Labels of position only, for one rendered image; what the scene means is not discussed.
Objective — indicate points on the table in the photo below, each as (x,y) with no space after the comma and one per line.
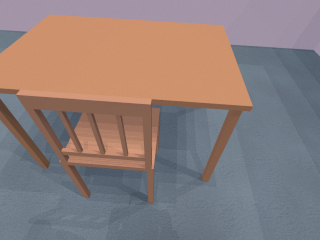
(172,63)

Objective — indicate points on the chair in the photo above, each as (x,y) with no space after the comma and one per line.
(113,132)

